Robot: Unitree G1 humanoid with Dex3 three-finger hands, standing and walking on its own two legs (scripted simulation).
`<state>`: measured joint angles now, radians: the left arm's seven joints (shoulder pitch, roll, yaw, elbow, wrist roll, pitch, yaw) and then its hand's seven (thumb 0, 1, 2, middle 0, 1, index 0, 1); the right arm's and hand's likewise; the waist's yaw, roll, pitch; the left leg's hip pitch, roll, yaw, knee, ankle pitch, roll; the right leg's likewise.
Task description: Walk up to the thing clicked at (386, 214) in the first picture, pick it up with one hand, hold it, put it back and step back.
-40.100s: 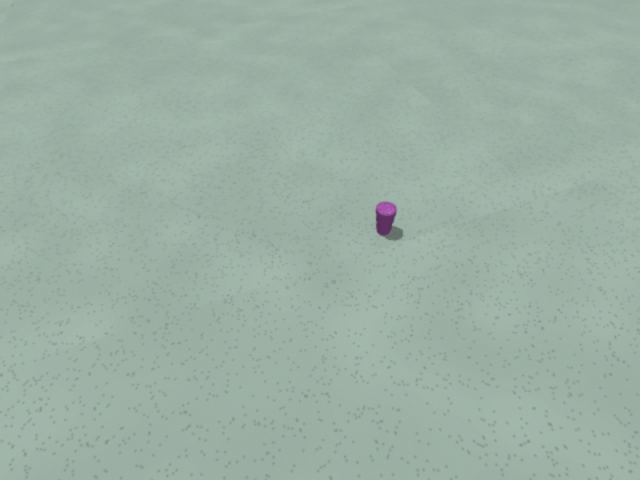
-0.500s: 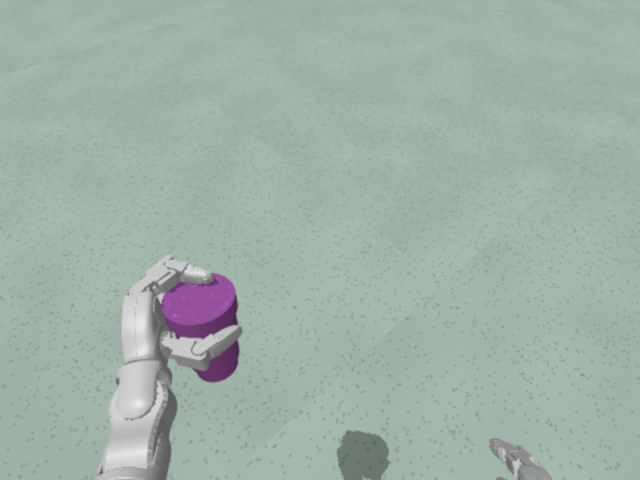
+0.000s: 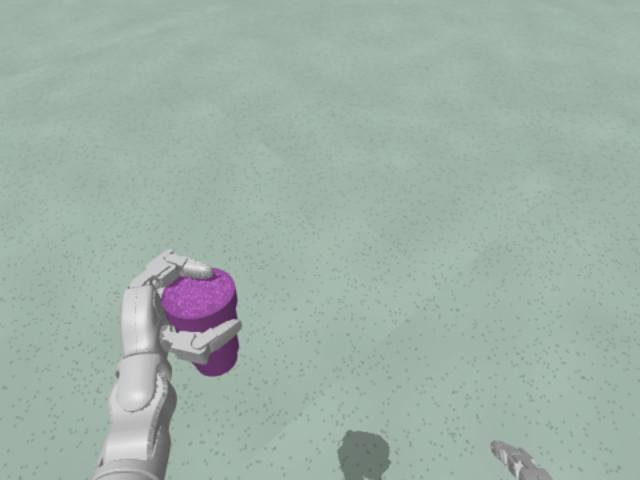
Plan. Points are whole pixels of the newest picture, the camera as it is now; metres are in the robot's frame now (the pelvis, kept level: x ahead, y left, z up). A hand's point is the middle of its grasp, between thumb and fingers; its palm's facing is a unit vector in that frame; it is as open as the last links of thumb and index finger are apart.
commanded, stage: hold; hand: left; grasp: from the side
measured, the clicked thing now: (208, 327) +0.32 +0.17 +0.01
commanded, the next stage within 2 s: crouch in 0.16 s
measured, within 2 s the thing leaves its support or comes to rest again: neither
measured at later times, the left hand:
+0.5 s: hand (199, 319) +0.32 +0.17 +0.03, palm faces +0.22 -0.98 -0.01, open 9.2 cm
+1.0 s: hand (220, 361) +0.37 +0.20 -0.21, palm faces +0.28 -0.96 -0.04, open 9.2 cm
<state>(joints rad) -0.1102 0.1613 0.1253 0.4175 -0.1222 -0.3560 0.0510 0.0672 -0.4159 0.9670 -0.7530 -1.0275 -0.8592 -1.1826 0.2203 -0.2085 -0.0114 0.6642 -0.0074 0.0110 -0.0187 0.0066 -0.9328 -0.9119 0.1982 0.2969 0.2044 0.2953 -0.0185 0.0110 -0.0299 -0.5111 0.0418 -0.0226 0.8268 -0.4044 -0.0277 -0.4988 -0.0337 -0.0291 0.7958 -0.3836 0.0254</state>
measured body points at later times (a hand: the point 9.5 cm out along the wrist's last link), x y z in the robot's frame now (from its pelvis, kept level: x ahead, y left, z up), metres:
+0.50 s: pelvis -0.01 +0.00 -0.01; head +0.03 +0.01 +0.44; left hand +0.31 +0.22 +0.03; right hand +0.13 -0.24 -0.11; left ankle +0.01 +0.13 -0.70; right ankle +0.01 -0.14 -0.70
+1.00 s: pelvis -0.05 +0.00 -0.19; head +0.12 +0.02 +0.23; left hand +0.35 +0.25 -0.20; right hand +0.07 -0.26 -0.32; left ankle +0.01 +0.13 -0.70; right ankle +0.01 -0.14 -0.70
